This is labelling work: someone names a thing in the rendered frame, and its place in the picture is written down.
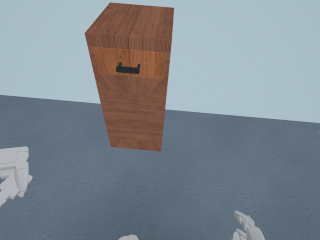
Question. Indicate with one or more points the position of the robot left hand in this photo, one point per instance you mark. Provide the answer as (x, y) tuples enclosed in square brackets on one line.
[(14, 168)]

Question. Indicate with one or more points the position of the handle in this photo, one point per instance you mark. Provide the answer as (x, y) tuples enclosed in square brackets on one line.
[(130, 70)]

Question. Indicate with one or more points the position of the cabinet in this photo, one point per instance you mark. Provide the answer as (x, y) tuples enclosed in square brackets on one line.
[(133, 107)]

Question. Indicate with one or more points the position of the robot right hand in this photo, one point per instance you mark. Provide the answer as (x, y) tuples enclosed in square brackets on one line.
[(252, 232)]

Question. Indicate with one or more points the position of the drawer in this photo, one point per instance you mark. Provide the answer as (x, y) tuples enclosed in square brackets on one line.
[(152, 64)]

